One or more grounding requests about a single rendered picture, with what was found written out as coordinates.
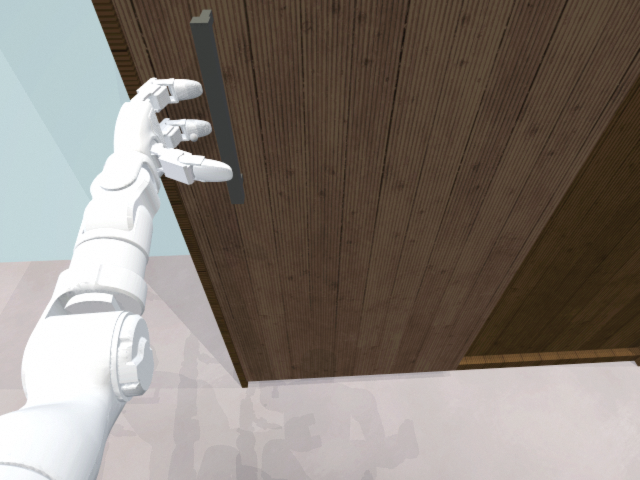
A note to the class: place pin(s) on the handle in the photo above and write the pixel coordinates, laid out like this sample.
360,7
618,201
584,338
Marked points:
206,50

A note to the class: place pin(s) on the left robot hand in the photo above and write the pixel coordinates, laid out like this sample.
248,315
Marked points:
137,129

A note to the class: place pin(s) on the left robot upper arm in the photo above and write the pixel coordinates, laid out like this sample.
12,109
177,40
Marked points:
80,371

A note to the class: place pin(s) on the robot left forearm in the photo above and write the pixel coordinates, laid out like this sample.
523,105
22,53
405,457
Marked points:
112,249

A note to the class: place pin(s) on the wardrobe door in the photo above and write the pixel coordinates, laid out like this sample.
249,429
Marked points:
400,158
578,288

